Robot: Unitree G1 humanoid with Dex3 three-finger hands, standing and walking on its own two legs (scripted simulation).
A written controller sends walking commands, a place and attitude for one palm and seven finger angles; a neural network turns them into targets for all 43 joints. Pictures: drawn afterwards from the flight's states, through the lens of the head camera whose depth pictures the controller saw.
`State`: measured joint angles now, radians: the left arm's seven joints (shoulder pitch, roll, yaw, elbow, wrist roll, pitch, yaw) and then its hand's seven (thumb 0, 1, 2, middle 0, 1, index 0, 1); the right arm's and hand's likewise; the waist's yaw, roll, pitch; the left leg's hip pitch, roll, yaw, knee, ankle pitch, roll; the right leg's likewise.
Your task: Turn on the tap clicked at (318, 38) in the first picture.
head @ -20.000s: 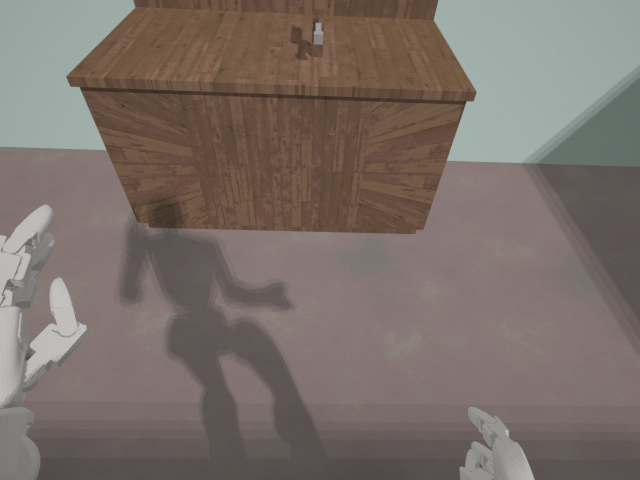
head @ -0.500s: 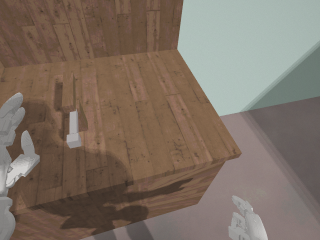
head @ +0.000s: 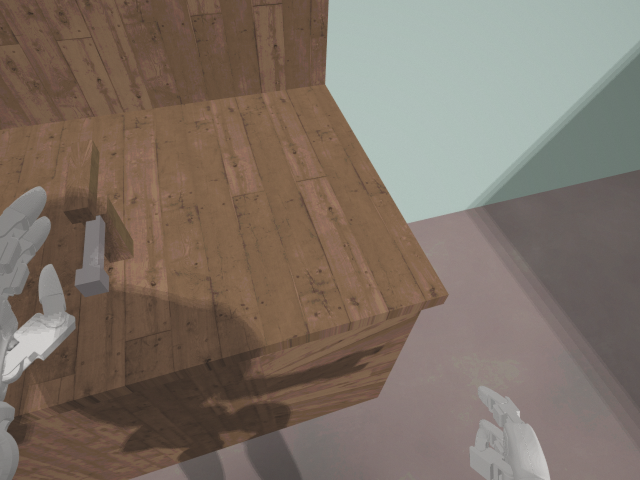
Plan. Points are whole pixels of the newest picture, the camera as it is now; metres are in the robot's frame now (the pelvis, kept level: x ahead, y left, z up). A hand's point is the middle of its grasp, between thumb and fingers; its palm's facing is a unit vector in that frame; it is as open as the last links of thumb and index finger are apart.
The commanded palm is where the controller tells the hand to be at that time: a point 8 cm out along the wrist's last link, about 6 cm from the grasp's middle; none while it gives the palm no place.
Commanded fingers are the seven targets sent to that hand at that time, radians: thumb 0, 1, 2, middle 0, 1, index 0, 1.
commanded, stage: shuffle to correct the standing spot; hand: left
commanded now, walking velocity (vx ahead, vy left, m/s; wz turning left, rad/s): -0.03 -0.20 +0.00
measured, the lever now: (92, 280) +0.32 +0.31 +0.05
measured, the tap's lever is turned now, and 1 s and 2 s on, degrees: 0 0 0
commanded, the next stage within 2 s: come to a stop and stand still in 0.28 s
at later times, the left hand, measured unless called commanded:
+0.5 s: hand (42, 295) +0.23 +0.26 +0.18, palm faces +0.35 -0.78 -0.52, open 7.4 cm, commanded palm +0.16 +0.27 +0.18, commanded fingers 0.00 0.90 0.90 -0.20 -0.30 -0.20 -0.30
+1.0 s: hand out of the picture +0.21 +0.33 +0.16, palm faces +0.44 -0.84 -0.32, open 7.4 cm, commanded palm +0.14 +0.35 +0.18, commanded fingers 0.00 0.90 0.90 -0.20 -0.30 -0.20 -0.30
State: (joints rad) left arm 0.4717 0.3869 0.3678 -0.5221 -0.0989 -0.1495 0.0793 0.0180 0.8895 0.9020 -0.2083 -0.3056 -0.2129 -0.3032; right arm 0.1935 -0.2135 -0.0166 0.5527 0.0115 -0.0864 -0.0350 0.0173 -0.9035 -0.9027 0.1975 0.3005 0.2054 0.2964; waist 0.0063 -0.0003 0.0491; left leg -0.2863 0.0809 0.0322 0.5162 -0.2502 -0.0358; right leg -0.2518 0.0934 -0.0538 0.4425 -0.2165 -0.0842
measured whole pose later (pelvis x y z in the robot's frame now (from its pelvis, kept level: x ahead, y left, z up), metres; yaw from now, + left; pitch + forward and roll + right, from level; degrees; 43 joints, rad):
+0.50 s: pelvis +0.00 -0.01 +0.00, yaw +0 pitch +1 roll +0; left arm 0.30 0.52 0.44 -0.42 -0.05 -0.21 0.01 0.02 0.88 0.90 -0.22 -0.31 -0.22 -0.30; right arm 0.23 -0.19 -0.03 0.58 0.00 -0.14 -0.04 0.02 -0.90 -0.90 0.20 0.30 0.20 0.30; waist 0.06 -0.03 0.07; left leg -0.28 0.09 0.03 0.51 -0.24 -0.03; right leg -0.26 0.10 -0.06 0.46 -0.22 -0.09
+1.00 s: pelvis -0.02 +0.07 +0.00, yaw +0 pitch -1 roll -1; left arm 0.34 0.33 0.36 -0.41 -0.03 -0.23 0.11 0.02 0.89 0.90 -0.20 -0.31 -0.21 -0.30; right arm 0.23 -0.16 0.05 0.59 0.00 -0.18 -0.01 0.02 -0.90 -0.90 0.20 0.30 0.21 0.30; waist 0.04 -0.04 0.05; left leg -0.24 -0.03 0.07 0.46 -0.21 0.07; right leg -0.23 -0.01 -0.01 0.44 -0.19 0.01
